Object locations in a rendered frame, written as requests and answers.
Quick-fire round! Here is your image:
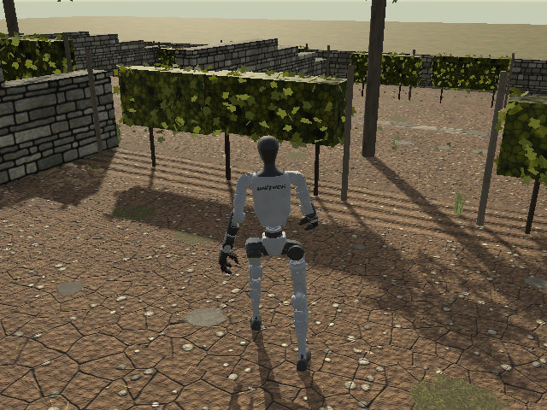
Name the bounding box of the right robot forearm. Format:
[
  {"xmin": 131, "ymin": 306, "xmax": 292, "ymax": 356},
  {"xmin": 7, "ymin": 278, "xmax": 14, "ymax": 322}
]
[{"xmin": 305, "ymin": 202, "xmax": 318, "ymax": 223}]

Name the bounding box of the humanoid robot torso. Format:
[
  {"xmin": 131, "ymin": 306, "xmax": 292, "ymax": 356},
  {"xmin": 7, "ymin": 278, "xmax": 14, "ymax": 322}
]
[{"xmin": 251, "ymin": 168, "xmax": 291, "ymax": 256}]

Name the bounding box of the robot left upper arm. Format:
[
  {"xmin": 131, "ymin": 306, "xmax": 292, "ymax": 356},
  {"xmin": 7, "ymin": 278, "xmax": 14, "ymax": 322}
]
[{"xmin": 232, "ymin": 173, "xmax": 252, "ymax": 224}]

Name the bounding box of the right robot hand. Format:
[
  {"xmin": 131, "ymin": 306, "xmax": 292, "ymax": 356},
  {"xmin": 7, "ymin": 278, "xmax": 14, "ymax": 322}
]
[{"xmin": 298, "ymin": 217, "xmax": 318, "ymax": 231}]

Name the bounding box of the left robot forearm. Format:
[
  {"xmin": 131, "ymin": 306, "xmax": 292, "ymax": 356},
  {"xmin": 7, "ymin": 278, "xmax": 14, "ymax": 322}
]
[{"xmin": 221, "ymin": 211, "xmax": 240, "ymax": 253}]

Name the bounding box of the robot left thigh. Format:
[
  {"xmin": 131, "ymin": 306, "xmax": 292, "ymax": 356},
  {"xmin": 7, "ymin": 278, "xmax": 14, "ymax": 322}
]
[{"xmin": 245, "ymin": 237, "xmax": 263, "ymax": 279}]

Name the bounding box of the left robot hand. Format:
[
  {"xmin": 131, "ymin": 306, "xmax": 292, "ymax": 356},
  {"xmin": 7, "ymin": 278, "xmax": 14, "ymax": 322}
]
[{"xmin": 219, "ymin": 250, "xmax": 238, "ymax": 274}]

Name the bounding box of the robot right upper arm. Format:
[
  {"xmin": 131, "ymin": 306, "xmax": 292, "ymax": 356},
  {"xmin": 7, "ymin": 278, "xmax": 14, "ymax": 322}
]
[{"xmin": 287, "ymin": 171, "xmax": 314, "ymax": 215}]

